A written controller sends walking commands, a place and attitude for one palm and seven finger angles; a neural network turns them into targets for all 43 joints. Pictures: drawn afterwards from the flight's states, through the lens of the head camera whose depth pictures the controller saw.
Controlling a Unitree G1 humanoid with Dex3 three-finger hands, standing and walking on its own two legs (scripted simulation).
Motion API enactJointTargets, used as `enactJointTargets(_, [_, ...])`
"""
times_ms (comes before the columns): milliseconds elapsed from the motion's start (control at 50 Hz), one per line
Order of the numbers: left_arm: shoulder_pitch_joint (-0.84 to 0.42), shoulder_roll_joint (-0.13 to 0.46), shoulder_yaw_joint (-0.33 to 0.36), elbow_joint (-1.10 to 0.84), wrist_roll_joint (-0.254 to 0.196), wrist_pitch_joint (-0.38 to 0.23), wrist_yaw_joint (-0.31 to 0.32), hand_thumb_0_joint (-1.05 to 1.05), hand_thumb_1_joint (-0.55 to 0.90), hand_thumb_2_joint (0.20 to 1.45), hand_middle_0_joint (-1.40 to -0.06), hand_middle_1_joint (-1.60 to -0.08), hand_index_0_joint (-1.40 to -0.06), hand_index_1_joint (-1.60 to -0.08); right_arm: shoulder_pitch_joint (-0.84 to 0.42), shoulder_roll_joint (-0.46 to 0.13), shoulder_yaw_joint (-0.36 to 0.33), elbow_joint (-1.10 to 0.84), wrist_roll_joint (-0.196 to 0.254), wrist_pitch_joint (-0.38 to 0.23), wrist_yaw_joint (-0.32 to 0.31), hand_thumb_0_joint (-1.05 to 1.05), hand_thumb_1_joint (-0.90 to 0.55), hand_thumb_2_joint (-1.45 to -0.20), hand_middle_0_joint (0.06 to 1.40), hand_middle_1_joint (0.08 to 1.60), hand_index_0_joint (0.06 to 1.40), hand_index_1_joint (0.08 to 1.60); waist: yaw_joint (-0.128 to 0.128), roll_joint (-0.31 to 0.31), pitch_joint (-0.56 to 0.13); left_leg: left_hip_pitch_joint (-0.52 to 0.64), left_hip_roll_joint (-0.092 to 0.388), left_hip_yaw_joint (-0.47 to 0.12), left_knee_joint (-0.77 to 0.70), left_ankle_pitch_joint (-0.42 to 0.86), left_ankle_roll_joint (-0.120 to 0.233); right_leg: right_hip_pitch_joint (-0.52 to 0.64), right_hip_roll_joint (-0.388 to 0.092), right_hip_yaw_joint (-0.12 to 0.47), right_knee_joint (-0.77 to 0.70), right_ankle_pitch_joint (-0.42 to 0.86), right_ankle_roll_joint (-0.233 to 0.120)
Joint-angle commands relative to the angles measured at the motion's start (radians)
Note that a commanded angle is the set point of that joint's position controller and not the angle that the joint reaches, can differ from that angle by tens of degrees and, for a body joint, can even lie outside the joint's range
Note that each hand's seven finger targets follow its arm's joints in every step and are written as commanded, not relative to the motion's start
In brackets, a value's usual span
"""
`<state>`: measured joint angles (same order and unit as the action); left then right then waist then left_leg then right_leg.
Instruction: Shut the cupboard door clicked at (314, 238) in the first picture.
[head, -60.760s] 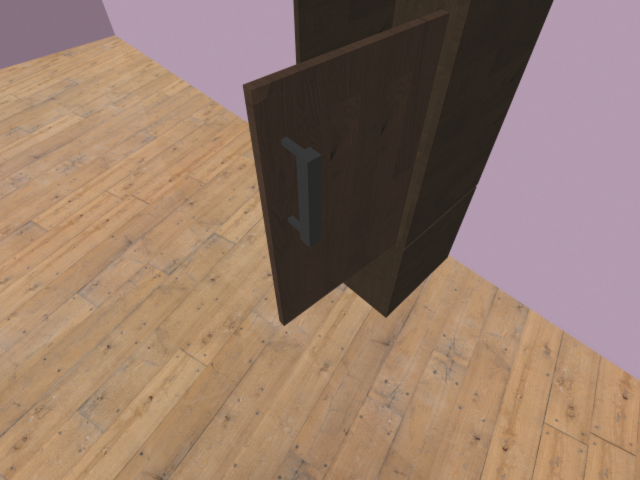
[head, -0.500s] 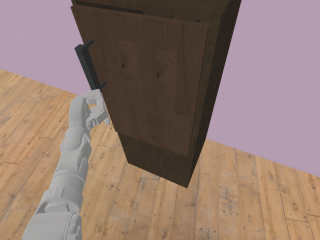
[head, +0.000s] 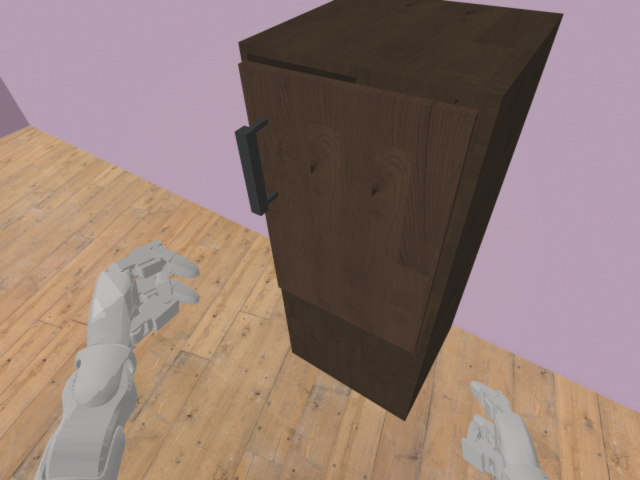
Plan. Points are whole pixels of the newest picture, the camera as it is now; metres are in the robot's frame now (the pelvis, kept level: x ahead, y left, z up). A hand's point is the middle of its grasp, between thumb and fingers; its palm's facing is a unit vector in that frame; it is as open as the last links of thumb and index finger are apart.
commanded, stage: draw the hand back to the body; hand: left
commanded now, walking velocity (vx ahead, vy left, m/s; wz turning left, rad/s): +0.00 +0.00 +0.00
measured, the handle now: (260, 167) +0.62 +0.18 +0.07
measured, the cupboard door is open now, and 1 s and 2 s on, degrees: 2 2 2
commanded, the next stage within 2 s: step back with the hand held close in 0.76 s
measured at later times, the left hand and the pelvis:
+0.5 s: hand (53, 352) +0.19 +0.27 +0.16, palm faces +0.48 -0.76 -0.43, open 6.9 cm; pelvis +0.01 +0.00 +0.00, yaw +0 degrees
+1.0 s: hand (62, 341) +0.19 +0.27 +0.16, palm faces +0.45 -0.78 -0.44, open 7.4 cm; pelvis +0.00 +0.00 +0.00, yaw +0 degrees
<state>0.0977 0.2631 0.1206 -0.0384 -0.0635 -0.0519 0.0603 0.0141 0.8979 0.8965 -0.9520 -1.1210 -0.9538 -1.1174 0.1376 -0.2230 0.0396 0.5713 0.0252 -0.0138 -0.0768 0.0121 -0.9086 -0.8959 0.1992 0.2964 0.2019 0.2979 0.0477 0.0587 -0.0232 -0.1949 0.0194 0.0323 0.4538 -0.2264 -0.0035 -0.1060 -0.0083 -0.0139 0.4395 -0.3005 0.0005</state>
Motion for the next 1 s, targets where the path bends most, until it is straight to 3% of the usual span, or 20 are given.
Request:
enactJointTargets(0, [-0.178,0.164,0.1,-0.341,-0.002,-0.066,0.024,0.0,0.9,0.9,-0.695,-0.84,-0.695,-0.84,-0.079,-0.097,-0.033,-0.132,-0.007,-0.053,-0.003,0.0,-0.9,-0.9,0.2,0.3,0.2,0.3,-0.026,-0.001,-0.133,0.183,-0.008,0.004,-0.067,0.218,0.025,-0.052,0.025,-0.028,-0.081,0.296,-0.008])
enactJointTargets(120, [0.045,0.221,0.206,-0.402,-0.007,-0.06,0.029,0.0,0.9,0.9,-0.53,-0.66,-0.53,-0.66,-0.094,-0.1,-0.039,-0.13,-0.015,-0.057,-0.002,0.0,-0.9,-0.9,0.2,0.3,0.2,0.3,0.002,-0.031,-0.111,0.164,-0.005,0.009,-0.067,0.264,0.027,-0.019,0.021,-0.027,-0.091,0.341,-0.004])
enactJointTargets(140, [0.053,0.208,0.2,-0.44,-0.007,-0.063,0.028,0.0,0.9,0.9,-0.502,-0.63,-0.502,-0.63,-0.09,-0.092,-0.037,-0.133,-0.013,-0.056,0.0,0.0,-0.9,-0.9,0.2,0.3,0.2,0.3,-0.003,-0.004,-0.115,0.163,-0.006,0.009,-0.068,0.268,0.024,-0.011,0.014,-0.029,-0.081,0.338,-0.005])
enactJointTargets(220, [0.172,0.266,0.292,-0.477,-0.01,-0.068,0.039,0.0,0.9,0.9,-0.393,-0.51,-0.393,-0.51,-0.093,-0.098,-0.047,-0.127,-0.017,-0.07,-0.001,0.0,-0.9,-0.9,0.2,0.3,0.2,0.3,0.014,-0.031,-0.101,0.144,-0.004,0.01,-0.063,0.266,0.027,-0.011,0.017,-0.031,-0.088,0.339,0.0])
enactJointTargets(240, [0.19,0.249,0.286,-0.491,-0.013,-0.07,0.039,0.0,0.9,0.9,-0.365,-0.48,-0.365,-0.48,-0.091,-0.091,-0.045,-0.129,-0.013,-0.069,-0.002,0.0,-0.9,-0.9,0.2,0.3,0.2,0.3,0.009,-0.011,-0.096,0.143,-0.006,0.013,-0.062,0.261,0.027,-0.013,0.011,-0.031,-0.083,0.333,0.0])
enactJointTargets(360, [0.313,0.295,0.377,-0.554,-0.016,-0.093,0.052,0.0,0.9,0.9,-0.2,-0.3,-0.2,-0.3,-0.085,-0.094,-0.058,-0.122,-0.011,-0.097,-0.006,0.0,-0.9,-0.9,0.2,0.3,0.2,0.3,0.018,-0.003,-0.067,0.123,-0.004,0.013,-0.06,0.228,0.026,-0.031,0.011,-0.035,-0.087,0.285,0.002])
enactJointTargets(420, [0.267,0.242,0.312,-0.523,-0.008,-0.09,0.051,0.0,0.9,0.9,-0.2,-0.3,-0.2,-0.3,-0.078,-0.104,-0.062,-0.107,-0.012,-0.115,-0.01,0.0,-0.9,-0.9,0.2,0.3,0.2,0.3,-0.002,-0.015,-0.006,0.128,-0.004,0.016,-0.063,0.184,0.032,-0.087,0.015,-0.031,-0.116,0.241,0.006])
enactJointTargets(540, [0.239,0.26,0.323,-0.506,-0.005,-0.097,0.059,0.0,0.9,0.9,-0.2,-0.3,-0.2,-0.3,-0.08,-0.106,-0.063,-0.103,-0.014,-0.125,-0.021,0.0,-0.9,-0.9,0.2,0.3,0.2,0.3,0.008,-0.044,-0.024,0.125,-0.009,0.01,-0.074,0.15,0.038,-0.067,0.008,-0.026,-0.109,0.205,0.007])
enactJointTargets(580, [0.243,0.272,0.338,-0.524,-0.004,-0.102,0.061,0.0,0.9,0.9,-0.2,-0.3,-0.2,-0.3,-0.083,-0.102,-0.063,-0.102,-0.016,-0.127,-0.019,0.0,-0.9,-0.9,0.2,0.3,0.2,0.3,0.015,-0.014,-0.047,0.132,-0.013,0.012,-0.071,0.16,0.037,-0.052,0.008,-0.023,-0.107,0.216,0.003])
enactJointTargets(680, [0.259,0.274,0.347,-0.535,-0.006,-0.104,0.059,0.0,0.9,0.9,-0.2,-0.3,-0.2,-0.3,-0.085,-0.094,-0.057,-0.102,-0.016,-0.13,-0.015,0.0,-0.9,-0.9,0.2,0.3,0.2,0.3,0.017,0.04,-0.026,0.125,-0.01,0.013,-0.074,0.165,0.027,-0.053,0.01,-0.024,-0.11,0.221,0.0])
enactJointTargets(800, [0.27,0.265,0.348,-0.528,-0.01,-0.101,0.052,0.0,0.9,0.9,-0.2,-0.3,-0.2,-0.3,-0.08,-0.096,-0.06,-0.107,-0.016,-0.128,-0.012,0.0,-0.9,-0.9,0.2,0.3,0.2,0.3,0.015,-0.01,-0.027,0.131,-0.006,0.015,-0.075,0.18,0.028,-0.052,0.013,-0.025,-0.111,0.238,0.003])
enactJointTargets(840, [0.278,0.253,0.336,-0.517,-0.012,-0.097,0.049,0.0,0.9,0.9,-0.2,-0.3,-0.2,-0.3,-0.078,-0.095,-0.059,-0.107,-0.015,-0.128,-0.012,0.0,-0.9,-0.9,0.2,0.3,0.2,0.3,0.012,0.005,-0.013,0.124,-0.004,0.015,-0.08,0.177,0.027,-0.051,0.01,-0.025,-0.112,0.236,0.004])
enactJointTargets(860, [0.278,0.262,0.347,-0.508,-0.013,-0.096,0.05,0.0,0.9,0.9,-0.2,-0.3,-0.2,-0.3,-0.079,-0.096,-0.06,-0.107,-0.017,-0.126,-0.013,0.0,-0.9,-0.9,0.2,0.3,0.2,0.3,0.015,-0.028,-0.016,0.125,-0.004,0.014,-0.079,0.172,0.029,-0.055,0.012,-0.025,-0.116,0.232,0.006])
enactJointTargets(880, [0.177,0.371,0.438,-0.573,-0.005,-0.133,0.057,0.0,0.9,0.9,-0.2,-0.3,-0.2,-0.3,-0.072,-0.121,-0.066,-0.128,-0.009,-0.106,-0.009,0.0,-0.9,-0.9,0.2,0.3,0.2,0.3,-0.017,-0.018,-0.005,0.069,0.021,0.007,-0.013,0.131,0.046,-0.119,-0.045,0.051,-0.158,0.298,-0.002])
enactJointTargets(900, [0.251,0.319,0.39,-0.502,-0.006,-0.136,0.053,0.0,0.9,0.9,-0.2,-0.3,-0.2,-0.3,-0.073,-0.11,-0.065,-0.109,-0.013,-0.096,-0.013,0.0,-0.9,-0.9,0.2,0.3,0.2,0.3,-0.027,-0.062,-0.015,0.065,0.015,0.003,0.018,0.124,0.044,-0.132,-0.073,0.062,-0.157,0.339,-0.008])
enactJointTargets(920, [0.264,0.33,0.396,-0.519,-0.001,-0.145,0.052,0.0,0.9,0.9,-0.2,-0.3,-0.2,-0.3,-0.076,-0.111,-0.071,-0.112,-0.016,-0.086,-0.014,0.0,-0.9,-0.9,0.2,0.3,0.2,0.3,-0.024,-0.082,-0.027,0.06,0.012,0.003,0.032,0.151,0.041,-0.127,-0.082,0.058,-0.144,0.412,-0.009])
enactJointTargets(980, [0.334,0.303,0.374,-0.51,-0.002,-0.148,0.053,0.0,0.9,0.9,-0.2,-0.3,-0.2,-0.3,-0.066,-0.116,-0.08,-0.126,-0.013,-0.06,-0.014,0.0,-0.9,-0.9,0.2,0.3,0.2,0.3,-0.031,-0.041,-0.104,0.073,0.028,0.011,0.036,0.275,0.035,-0.097,-0.084,0.043,-0.073,0.515,-0.003])
